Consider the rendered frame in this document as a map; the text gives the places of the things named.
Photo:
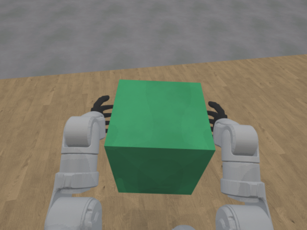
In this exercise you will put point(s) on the right robot forearm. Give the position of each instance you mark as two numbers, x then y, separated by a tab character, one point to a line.
241	170

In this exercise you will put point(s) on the left robot forearm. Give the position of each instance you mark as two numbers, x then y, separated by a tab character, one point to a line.
80	148

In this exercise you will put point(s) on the right robot upper arm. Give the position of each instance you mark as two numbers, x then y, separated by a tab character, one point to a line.
242	217

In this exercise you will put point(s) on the left robot upper arm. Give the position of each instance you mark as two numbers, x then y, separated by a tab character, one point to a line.
75	213

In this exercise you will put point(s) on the robot right hand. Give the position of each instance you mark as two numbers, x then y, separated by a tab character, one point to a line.
217	115

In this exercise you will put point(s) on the carton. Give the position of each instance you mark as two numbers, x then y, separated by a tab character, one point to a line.
159	139

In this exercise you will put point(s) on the robot left hand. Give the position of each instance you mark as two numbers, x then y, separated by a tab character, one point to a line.
97	107

